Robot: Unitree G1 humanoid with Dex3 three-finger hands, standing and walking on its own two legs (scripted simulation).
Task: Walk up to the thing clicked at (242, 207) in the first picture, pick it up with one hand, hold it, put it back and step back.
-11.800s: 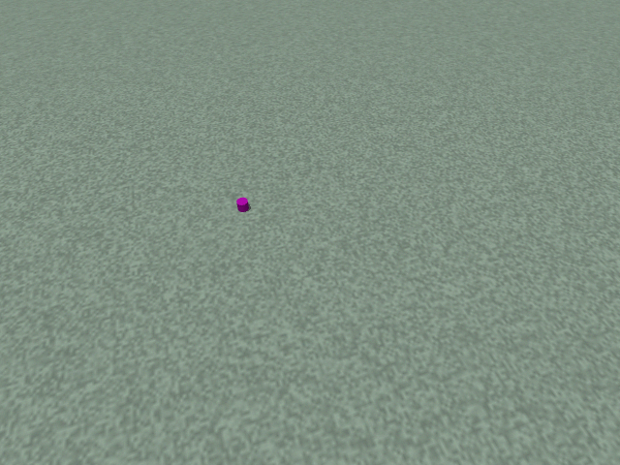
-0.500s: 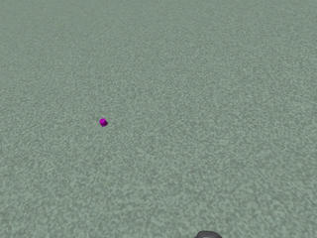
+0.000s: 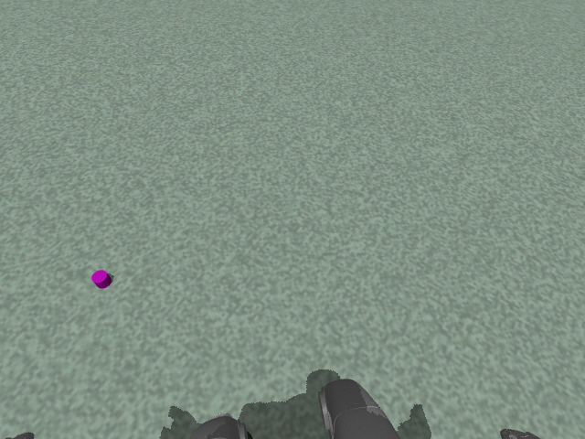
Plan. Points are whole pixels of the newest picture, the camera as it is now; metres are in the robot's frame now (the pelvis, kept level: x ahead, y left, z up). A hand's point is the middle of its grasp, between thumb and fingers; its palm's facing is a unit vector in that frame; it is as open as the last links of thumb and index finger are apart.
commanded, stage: walk up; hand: left
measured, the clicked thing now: (101, 279) +0.74 +0.56 -0.73
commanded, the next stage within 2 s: none
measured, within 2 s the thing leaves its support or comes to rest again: neither
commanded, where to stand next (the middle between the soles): +0.30 +0.72 m, yaw -52 degrees
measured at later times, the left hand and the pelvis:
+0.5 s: hand out of the picture +0.27 +0.53 -0.12, palm faces -0.24 -0.76 -0.61, open 7.4 cm; pelvis +0.13 +0.23 -0.02, yaw -15 degrees
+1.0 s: hand out of the picture +0.42 +0.69 -0.12, palm faces -0.43 -0.69 -0.59, open 7.4 cm; pelvis +0.20 +0.47 -0.02, yaw -29 degrees
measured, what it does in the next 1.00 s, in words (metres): steps to the left, turning right: right foot, then left foot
